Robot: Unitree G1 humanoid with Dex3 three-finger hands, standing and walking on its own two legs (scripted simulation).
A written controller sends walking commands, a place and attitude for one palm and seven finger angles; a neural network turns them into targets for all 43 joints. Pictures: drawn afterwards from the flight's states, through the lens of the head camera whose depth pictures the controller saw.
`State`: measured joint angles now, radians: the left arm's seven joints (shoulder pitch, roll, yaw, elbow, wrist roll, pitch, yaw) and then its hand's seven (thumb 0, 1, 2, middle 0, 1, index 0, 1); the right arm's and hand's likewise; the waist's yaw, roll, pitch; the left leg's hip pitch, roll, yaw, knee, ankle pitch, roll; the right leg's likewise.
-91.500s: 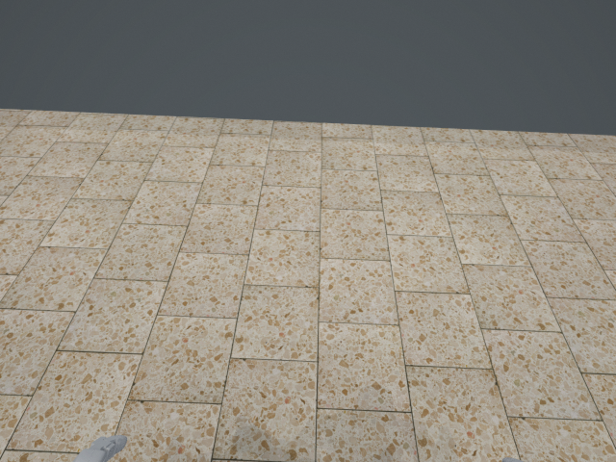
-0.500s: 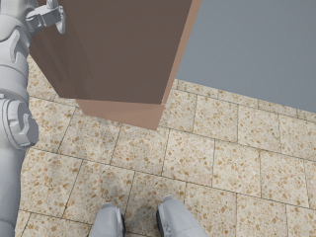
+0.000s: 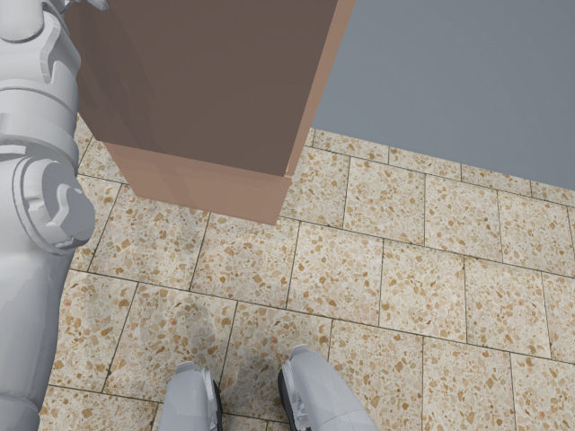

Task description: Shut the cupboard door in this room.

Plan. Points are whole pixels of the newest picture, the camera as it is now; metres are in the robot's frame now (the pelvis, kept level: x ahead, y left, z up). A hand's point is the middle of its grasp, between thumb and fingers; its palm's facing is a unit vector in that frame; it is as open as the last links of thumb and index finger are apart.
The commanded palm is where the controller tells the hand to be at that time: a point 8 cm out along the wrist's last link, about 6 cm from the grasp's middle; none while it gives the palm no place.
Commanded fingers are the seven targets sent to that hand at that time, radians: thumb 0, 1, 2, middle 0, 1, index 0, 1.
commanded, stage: pull the fist back off the door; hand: left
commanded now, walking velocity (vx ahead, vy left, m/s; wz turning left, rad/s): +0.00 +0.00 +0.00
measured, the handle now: out of the picture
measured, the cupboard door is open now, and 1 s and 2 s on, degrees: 2 2 2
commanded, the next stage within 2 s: draw the hand back to the body in 0.70 s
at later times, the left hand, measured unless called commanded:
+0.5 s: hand (105, 27) +0.56 +0.10 +0.14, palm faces +0.14 -0.99 -0.02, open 3.1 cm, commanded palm +0.52 +0.14 +0.15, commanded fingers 0.00 0.90 0.90 -1.30 -1.50 -1.30 -1.50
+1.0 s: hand (79, 46) +0.50 +0.12 +0.16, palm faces +0.16 -0.99 -0.02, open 3.1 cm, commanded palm +0.45 +0.17 +0.17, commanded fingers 0.00 0.90 0.90 -1.30 -1.50 -1.30 -1.50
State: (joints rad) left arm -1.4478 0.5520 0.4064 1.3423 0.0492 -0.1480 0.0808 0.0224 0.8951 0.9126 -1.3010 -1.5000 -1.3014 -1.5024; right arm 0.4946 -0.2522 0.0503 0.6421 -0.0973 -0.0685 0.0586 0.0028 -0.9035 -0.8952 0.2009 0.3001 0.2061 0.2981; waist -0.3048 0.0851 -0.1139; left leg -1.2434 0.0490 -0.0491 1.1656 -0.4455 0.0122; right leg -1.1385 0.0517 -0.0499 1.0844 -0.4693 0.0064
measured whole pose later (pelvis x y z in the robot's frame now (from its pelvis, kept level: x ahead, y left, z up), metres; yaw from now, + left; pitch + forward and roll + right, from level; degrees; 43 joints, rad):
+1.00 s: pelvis +0.02 -0.02 +0.05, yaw +1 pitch +16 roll -1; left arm -0.81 0.26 0.33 1.04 -0.03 -0.40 0.08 0.02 0.90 0.90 -1.30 -1.50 -1.30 -1.50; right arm 0.42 -0.24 -0.01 0.63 -0.02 0.03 0.05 0.01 -0.90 -0.90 0.20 0.30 0.21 0.30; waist -0.14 0.05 -0.14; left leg -0.79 0.04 0.01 0.90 -0.39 -0.01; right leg -0.75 0.04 0.01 0.90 -0.44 -0.02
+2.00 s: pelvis +0.03 -0.01 +0.10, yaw +4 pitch -4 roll +0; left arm 0.43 0.34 0.33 -0.32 -0.08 -0.07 0.09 0.02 0.90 0.90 -0.47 -0.59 -0.47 -0.59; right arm 0.21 -0.23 0.04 0.62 0.02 -0.04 -0.07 0.01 -0.90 -0.90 0.20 0.30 0.21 0.30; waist 0.05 0.08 -0.02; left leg -0.15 -0.01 -0.01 0.44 -0.23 0.01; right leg -0.07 -0.01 -0.01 0.41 -0.27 0.01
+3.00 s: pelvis -0.02 +0.01 +0.10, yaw +3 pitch +0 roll -1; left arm 0.54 0.44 0.42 -0.45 -0.07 -0.15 0.13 0.02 0.89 0.90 -0.21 -0.30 -0.22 -0.30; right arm 0.18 -0.23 0.01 0.54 0.03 0.03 -0.10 0.01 -0.90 -0.90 0.20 0.30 0.21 0.30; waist 0.00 0.03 -0.01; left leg -0.32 -0.03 0.01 0.49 -0.17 0.04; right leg -0.26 -0.03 0.00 0.49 -0.22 0.03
